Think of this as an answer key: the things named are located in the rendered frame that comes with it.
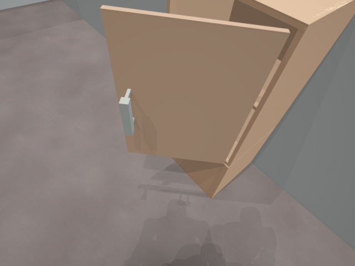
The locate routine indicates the cupboard door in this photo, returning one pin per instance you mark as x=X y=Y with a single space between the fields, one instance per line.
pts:
x=193 y=80

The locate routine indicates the handle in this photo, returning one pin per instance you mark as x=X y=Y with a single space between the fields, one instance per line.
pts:
x=126 y=113

